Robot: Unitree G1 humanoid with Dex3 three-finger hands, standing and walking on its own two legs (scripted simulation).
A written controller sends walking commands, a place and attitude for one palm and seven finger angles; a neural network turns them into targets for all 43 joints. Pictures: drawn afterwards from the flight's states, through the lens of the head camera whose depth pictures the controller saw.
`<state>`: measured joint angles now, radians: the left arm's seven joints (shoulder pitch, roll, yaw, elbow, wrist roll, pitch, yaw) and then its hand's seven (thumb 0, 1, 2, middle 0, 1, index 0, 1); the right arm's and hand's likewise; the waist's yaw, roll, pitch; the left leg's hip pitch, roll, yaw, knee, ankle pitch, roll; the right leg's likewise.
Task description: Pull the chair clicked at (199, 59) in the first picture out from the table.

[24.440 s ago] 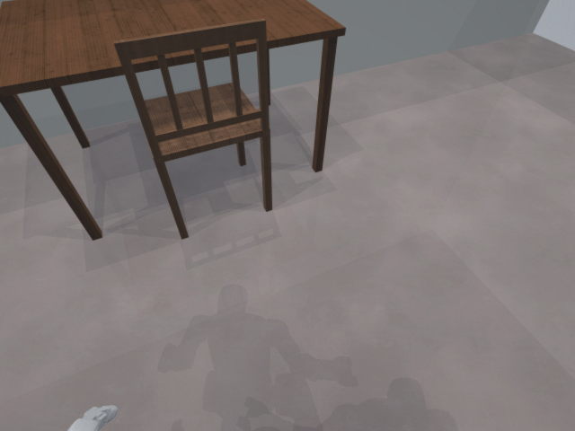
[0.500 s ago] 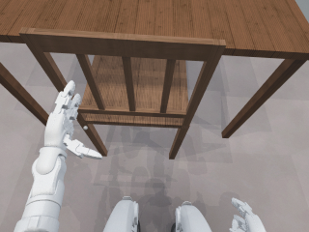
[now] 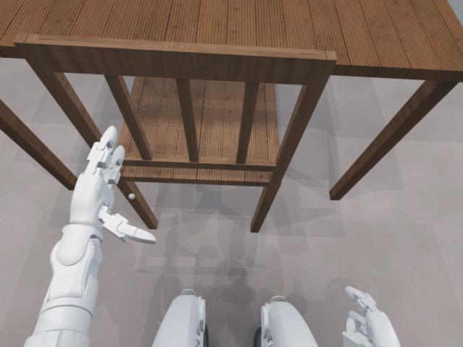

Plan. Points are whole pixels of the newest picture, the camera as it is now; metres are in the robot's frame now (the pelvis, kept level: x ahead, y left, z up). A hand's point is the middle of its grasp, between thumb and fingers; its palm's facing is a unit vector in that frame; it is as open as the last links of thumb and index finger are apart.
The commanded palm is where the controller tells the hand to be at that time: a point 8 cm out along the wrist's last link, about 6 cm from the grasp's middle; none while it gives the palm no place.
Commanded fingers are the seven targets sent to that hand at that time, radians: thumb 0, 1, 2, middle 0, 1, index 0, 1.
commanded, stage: aim the fingers beside a spindle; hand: left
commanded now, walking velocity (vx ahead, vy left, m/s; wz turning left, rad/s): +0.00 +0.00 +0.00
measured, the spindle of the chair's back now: (189, 125) +0.50 +0.09 +0.01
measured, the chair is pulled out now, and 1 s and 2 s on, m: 0.00 0.00 0.00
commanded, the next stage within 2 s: push the fingers through the gap in 0.06 s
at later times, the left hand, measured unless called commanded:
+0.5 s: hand (128, 174) +0.39 +0.19 +0.02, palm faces +0.01 -1.00 -0.06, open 16.9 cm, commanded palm +0.37 +0.23 +0.02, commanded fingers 0.00 -0.50 0.30 -0.06 -0.08 -0.06 -0.08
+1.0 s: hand (138, 151) +0.44 +0.18 +0.01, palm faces +0.01 -1.00 -0.05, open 16.9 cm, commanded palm +0.42 +0.22 +0.02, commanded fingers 0.00 -0.50 0.30 -0.06 -0.08 -0.06 -0.08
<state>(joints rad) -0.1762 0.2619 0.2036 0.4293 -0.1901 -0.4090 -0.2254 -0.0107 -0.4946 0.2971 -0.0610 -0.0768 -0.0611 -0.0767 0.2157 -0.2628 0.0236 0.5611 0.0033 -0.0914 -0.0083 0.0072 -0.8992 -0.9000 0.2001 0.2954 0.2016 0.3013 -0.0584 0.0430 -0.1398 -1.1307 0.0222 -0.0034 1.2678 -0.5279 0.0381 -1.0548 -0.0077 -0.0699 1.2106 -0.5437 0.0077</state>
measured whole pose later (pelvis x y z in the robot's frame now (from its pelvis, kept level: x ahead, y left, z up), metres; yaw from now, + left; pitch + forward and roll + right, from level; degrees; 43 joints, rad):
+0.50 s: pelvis +0.00 -0.01 -0.01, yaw +0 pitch +23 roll -3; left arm -0.37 0.31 0.28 0.63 -0.18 -0.42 -0.23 -0.01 -0.50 0.30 -0.06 -0.08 -0.06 -0.08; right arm 0.22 -0.27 0.03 0.60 0.00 -0.08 -0.01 0.01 -0.90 -0.90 0.20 0.30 0.20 0.30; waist -0.07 0.04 -0.16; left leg -1.17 0.03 -0.01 1.29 -0.53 0.03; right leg -1.10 0.00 -0.07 1.24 -0.55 0.00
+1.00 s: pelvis +0.00 +0.00 -0.01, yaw -1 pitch +25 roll -4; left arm -0.57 0.35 0.33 0.84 -0.13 -0.44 -0.21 -0.01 -0.50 0.30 -0.06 -0.08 -0.06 -0.08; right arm 0.27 -0.28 0.04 0.63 -0.01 -0.05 0.00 0.01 -0.90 -0.90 0.20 0.30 0.20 0.30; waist -0.11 0.05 -0.15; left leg -1.21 0.03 0.00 1.29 -0.53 0.04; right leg -1.15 0.00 -0.06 1.24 -0.54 0.01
